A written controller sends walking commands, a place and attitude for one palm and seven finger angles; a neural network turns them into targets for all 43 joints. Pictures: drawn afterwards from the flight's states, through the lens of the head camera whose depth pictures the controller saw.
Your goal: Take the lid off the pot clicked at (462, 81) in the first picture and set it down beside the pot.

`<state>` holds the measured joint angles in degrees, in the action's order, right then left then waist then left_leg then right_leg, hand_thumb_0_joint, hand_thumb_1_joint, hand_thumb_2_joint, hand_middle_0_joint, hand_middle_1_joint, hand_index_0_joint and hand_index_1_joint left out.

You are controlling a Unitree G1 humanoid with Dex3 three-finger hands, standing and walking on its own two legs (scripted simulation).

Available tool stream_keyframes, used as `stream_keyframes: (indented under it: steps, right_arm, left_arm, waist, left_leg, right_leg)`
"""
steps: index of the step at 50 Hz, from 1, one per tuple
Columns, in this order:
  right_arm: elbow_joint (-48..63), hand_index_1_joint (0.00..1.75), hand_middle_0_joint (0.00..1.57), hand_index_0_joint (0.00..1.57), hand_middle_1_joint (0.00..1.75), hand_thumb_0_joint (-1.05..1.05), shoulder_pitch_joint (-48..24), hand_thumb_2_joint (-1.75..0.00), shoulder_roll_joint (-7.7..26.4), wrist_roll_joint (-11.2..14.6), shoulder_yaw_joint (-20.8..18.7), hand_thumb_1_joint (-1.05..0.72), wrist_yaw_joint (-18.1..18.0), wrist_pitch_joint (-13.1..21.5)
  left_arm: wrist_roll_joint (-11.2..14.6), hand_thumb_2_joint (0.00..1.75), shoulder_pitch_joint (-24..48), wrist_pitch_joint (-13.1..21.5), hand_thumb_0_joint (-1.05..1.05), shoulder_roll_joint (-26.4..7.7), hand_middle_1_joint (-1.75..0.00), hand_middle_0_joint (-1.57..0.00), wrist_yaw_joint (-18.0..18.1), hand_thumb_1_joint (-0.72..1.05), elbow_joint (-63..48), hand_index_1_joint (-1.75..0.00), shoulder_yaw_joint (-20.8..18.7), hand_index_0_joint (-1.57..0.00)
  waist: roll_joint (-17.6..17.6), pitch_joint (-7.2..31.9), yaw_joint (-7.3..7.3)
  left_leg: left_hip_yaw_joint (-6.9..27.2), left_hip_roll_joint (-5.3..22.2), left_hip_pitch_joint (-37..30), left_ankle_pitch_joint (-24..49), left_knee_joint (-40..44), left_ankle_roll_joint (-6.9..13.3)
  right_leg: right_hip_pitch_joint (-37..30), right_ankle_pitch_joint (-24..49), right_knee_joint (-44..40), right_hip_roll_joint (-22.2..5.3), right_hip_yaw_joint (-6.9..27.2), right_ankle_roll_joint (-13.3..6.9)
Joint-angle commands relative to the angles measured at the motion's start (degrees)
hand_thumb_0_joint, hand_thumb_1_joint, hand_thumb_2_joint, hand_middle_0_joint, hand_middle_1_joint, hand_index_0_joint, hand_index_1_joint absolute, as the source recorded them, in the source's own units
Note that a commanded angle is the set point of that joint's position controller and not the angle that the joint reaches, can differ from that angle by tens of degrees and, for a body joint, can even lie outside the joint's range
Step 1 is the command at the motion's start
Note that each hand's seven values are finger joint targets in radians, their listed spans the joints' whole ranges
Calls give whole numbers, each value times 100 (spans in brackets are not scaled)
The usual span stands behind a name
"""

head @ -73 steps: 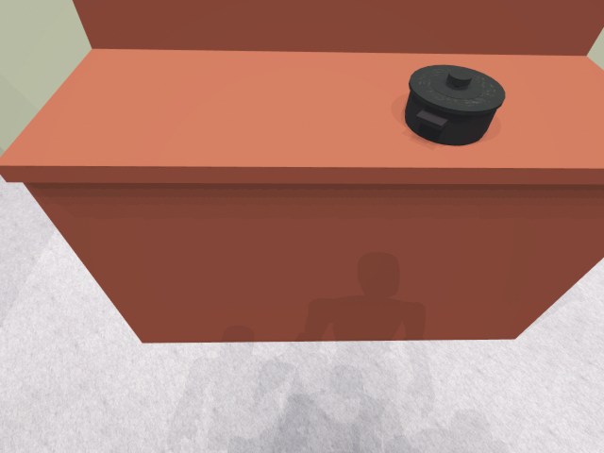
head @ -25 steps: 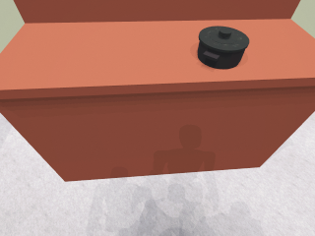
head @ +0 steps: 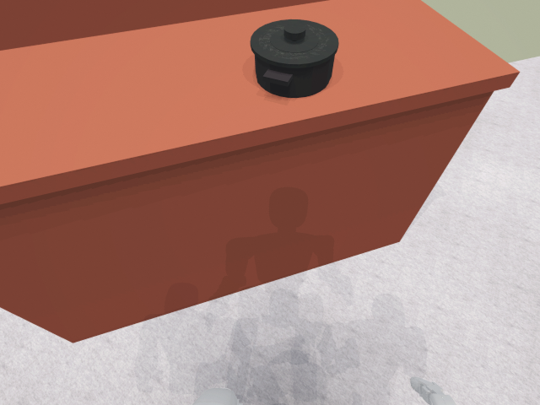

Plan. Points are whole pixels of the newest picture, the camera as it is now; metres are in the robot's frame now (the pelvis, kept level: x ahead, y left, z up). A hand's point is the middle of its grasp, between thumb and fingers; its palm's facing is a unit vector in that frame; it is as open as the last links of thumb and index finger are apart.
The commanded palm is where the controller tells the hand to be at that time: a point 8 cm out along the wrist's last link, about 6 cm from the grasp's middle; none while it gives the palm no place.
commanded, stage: walk to a spot facing it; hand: left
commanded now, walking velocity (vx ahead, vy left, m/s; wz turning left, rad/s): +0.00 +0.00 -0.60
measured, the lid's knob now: (294, 31) +0.76 +0.04 +0.15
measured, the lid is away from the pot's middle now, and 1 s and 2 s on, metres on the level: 0.00 0.00 0.00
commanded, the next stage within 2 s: none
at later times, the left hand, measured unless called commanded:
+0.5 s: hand (186, 366) +0.19 +0.18 -0.16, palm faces -0.34 -0.91 -0.25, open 7.4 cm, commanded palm none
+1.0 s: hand (214, 353) +0.21 +0.13 -0.18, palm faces -0.55 -0.82 -0.18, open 7.4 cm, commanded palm none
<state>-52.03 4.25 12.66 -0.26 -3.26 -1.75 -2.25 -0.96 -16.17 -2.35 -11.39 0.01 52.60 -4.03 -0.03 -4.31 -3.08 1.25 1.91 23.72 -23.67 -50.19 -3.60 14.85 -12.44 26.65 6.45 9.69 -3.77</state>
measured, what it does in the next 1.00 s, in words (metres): steps on the spot, turning right: left foot, then right foot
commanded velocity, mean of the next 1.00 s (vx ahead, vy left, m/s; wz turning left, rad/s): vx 0.00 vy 0.00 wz -0.60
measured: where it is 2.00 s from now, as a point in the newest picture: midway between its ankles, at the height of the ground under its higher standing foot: outside the picture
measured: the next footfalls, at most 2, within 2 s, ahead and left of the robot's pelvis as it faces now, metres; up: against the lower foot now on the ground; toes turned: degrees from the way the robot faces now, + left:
left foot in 0.12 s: +0.04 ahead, +0.15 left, +0.00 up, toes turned -6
right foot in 0.50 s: +0.02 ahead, -0.12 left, +0.00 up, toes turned -23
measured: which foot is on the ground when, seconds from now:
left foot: up 0.00-0.10, down 0.12-0.50, up 0.52-0.86, down 0.88-1.00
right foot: down 0.00-0.12, up 0.14-0.48, down 0.50-0.88, up 0.90-1.00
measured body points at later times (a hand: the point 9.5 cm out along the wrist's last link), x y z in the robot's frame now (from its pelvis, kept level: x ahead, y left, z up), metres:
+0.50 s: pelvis +0.01 +0.01 -0.02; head +0.05 -0.01 +0.43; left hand +0.20 +0.22 -0.15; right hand -0.06 -0.25 -0.16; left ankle +0.00 +0.15 -0.74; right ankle -0.02 -0.10 -0.74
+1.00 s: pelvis +0.02 +0.02 -0.01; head +0.07 +0.02 +0.44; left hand +0.24 +0.18 -0.16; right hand -0.06 -0.22 -0.13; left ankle +0.08 +0.10 -0.74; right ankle -0.06 -0.08 -0.67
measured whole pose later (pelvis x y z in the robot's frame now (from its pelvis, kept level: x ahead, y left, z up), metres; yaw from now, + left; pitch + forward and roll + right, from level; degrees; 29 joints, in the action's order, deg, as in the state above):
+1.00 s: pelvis +0.02 +0.02 -0.01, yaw -37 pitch +0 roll -1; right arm -49.6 13.2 9.6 -1.3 -0.2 -1.6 -0.5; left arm -1.1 -10.9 -4.7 -15.0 -1.9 50.3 -5.1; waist -3.4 -3.6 -0.3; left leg -6.7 3.7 14.5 -17.1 -31.4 1.0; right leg 28.3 -25.2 60.8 3.0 2.5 2.4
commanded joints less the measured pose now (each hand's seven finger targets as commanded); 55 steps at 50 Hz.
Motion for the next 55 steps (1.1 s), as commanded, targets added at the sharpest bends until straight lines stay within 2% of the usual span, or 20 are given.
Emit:
stream_keyframes:
  steps: [1, 4, 5, 6, 7, 11, 20, 23, 24, 25, 26, 29, 32, 38, 42, 43, 44, 45, 49, 55]
  right_arm:
    - [599, 30, 20, 20, 30, 0, 140, -90, 496, 37, -84, -90, -63, 198]
    - [494, 30, 20, 20, 30, 0, 834, -90, 583, 51, -94, -90, -99, 254]
    - [491, 30, 20, 20, 30, 0, 1030, -90, 880, 5, -131, -90, -120, 310]
    - [582, 30, 20, 20, 30, 0, 981, -90, 1387, -58, -214, -90, -100, 302]
    - [749, 30, 20, 20, 30, 0, 1014, -90, 1502, -56, -182, -90, -68, 255]
    - [732, 30, 20, 20, 30, 0, 672, -90, 901, -124, 26, -90, -86, 316]
    - [416, 30, 20, 20, 30, 0, 1290, -90, 1263, -136, -155, -90, -8, 287]
    - [346, 30, 20, 20, 30, 0, 1332, -90, 1268, -116, -189, -90, 22, 251]
    - [370, 30, 20, 20, 30, 0, 1404, -90, 1144, -72, -166, -90, 54, 245]
    - [621, 30, 20, 20, 30, 0, 1311, -90, 620, -38, -19, -90, 97, 229]
    - [765, 30, 20, 20, 30, 0, 868, -90, 772, -59, -43, -90, 9, 161]
    - [524, 30, 20, 20, 30, 0, 807, -90, 751, -74, -62, -90, -3, 111]
    - [362, 30, 20, 20, 30, 0, 1136, -90, 597, -80, -62, -90, 31, 73]
    - [491, 30, 20, 20, 30, 0, 1023, -90, 514, -35, -41, -90, 16, 129]
    - [403, 30, 20, 20, 30, 0, 1585, -90, 542, -10, -51, -90, -44, 211]
    - [435, 30, 20, 20, 30, 0, 1675, -90, 912, -58, -102, -90, -72, 270]
    - [567, 30, 20, 20, 30, 0, 1620, -90, 1405, -104, -170, -90, -65, 269]
    - [602, 30, 20, 20, 30, 0, 1495, -90, 1364, -128, -129, -90, -71, 274]
    - [659, 30, 20, 20, 30, 0, 831, -90, 897, -128, -3, -90, -83, 317]
    - [413, 30, 20, 20, 30, 0, 1262, -90, 1039, -128, -155, -90, -17, 266]
  left_arm:
    - [-39, 90, -14, 98, 0, -1294, -30, -20, 97, 90, -486, -30, -339, -20]
    - [7, 90, 339, 69, 0, -1272, -30, -20, 78, 90, -631, -30, -324, -20]
    - [41, 90, 366, 60, 0, -1041, -30, -20, 48, 90, -724, -30, -288, -20]
    - [39, 90, 288, 74, 0, -787, -30, -20, -36, 90, -844, -30, -233, -20]
    - [-48, 90, 309, 113, 0, -909, -30, -20, -43, 90, -953, -30, -247, -20]
    - [-27, 90, 316, 16, 0, -830, -30, -20, -170, 90, -622, -30, -209, -20]
    - [4, 90, 1096, -41, 0, -659, -30, -20, -275, 90, -858, -30, -40, -20]
    - [-9, 90, 705, 39, 0, -824, -30, -20, -260, 90, -714, -30, -88, -20]
    - [-34, 90, 240, 117, 0, -1139, -30, -20, -214, 90, -594, -30, -160, -20]
    - [-65, 90, -181, 171, 0, -1904, -30, -20, -92, 90, -505, -30, -336, -20]
    - [62, 90, -407, 115, 0, -1970, -30, -20, 4, 90, -495, -30, -352, -20]
    - [24, 90, 545, 51, 0, -1361, -30, -20, 79, 90, -715, -30, -230, -20]
    - [-18, 90, 750, 73, 0, -1314, -30, -20, 66, 90, -778, -30, -191, -20]
    - [-28, 90, 632, 29, 0, -1371, -30, -20, 25, 90, -794, -30, -228, -20]
    - [24, 90, 846, -23, 0, -1226, -30, -20, 13, 90, -856, -30, -226, -20]
    - [70, 90, 753, -52, 0, -939, -30, -20, -19, 90, -963, -30, -191, -20]
    - [60, 90, 688, -32, 0, -706, -30, -20, -83, 90, -1062, -30, -141, -20]
    - [-45, 90, 755, -19, 0, -914, -30, -20, -107, 90, -1028, -30, -198, -20]
    - [-19, 90, 614, -61, 0, -732, -30, -20, -222, 90, -696, -30, -185, -20]
    - [13, 90, 969, -97, 0, -513, -30, -20, -238, 90, -738, -30, -81, -20]
  waist:
    - [-762, 805, 141]
    - [-711, 944, 476]
    - [-28, 1023, 558]
    - [1514, 806, 457]
    - [1207, 548, 427]
    - [930, 476, 207]
    - [1135, 430, 559]
    - [881, 599, 328]
    - [238, 896, 85]
    - [-1684, 1120, -82]
    - [-1359, 1041, -263]
    - [-836, 680, 208]
    - [-719, 733, 377]
    - [-805, 697, 285]
    - [-602, 773, 580]
    - [451, 801, 616]
    - [1848, 611, 544]
    - [1393, 423, 581]
    - [726, 373, 266]
    - [1002, 447, 551]
  left_leg:
    - [41, -112, -111, -105, 876, 80]
    - [72, -83, -1541, 861, 2542, 198]
    - [749, 660, -2437, 1186, 3155, 459]
    - [2112, 2066, -2822, 2179, 3487, 1008]
    - [2378, 2672, -2091, 2551, 3390, 1484]
    - [316, 1430, -1919, 4246, 2996, 1151]
    - [-478, 1668, -1952, 4089, 2710, 1144]
    - [-837, 1535, -1542, 3630, 1827, 708]
    - [-1108, 1362, -753, 2945, 723, 382]
    - [-1385, 512, 944, -726, -775, 13]
    - [-400, 472, 1113, -1357, -1518, 47]
    - [-143, 614, 910, -388, -1619, -3]
    - [-329, 430, 303, -80, -924, -66]
    - [-374, 106, -122, -114, 302, 18]
    - [-289, 91, -1425, 805, 2238, 126]
    - [784, 975, -2026, 694, 3097, 480]
    - [2114, 2323, -2129, 1167, 3757, 1079]
    - [2280, 2666, -1522, 1100, 3761, 1415]
    - [150, 1626, -1577, 2813, 3264, 1131]
    - [-639, 1775, -1851, 3416, 2968, 1172]
  right_leg:
    - [-902, 2928, -334, -1553, 1899, -725]
    - [-41, 2372, 158, -1181, 1741, -274]
    - [847, 1328, 765, -612, 1212, 29]
    - [2050, -1632, 1899, 95, 108, 436]
    - [2051, -2151, 3029, -280, -391, 621]
    - [1956, -1221, 4288, -609, -608, 775]
    - [871, -1178, 1663, -785, -1372, 648]
    - [-281, -309, 336, -616, -1536, 466]
    - [-1487, 537, -274, -993, -1046, 229]
    - [-2406, 2299, -672, -2684, 1212, -467]
    - [-1713, 2845, -636, -3071, 1484, -964]
    - [-909, 2062, -533, -2142, 667, -801]
    - [-418, 1969, -549, -1849, 431, -678]
    - [-242, 1663, -547, -1754, 1047, -719]
    - [448, 1243, 25, -1389, 1106, -279]
    - [1297, 170, 788, -745, 625, 65]
    - [2103, -1957, 2149, -57, -468, 476]
    - [1987, -2097, 3294, -432, -493, 577]
    - [1894, -1132, 4060, -736, -740, 770]
    - [1237, -1239, 2342, -917, -1272, 787]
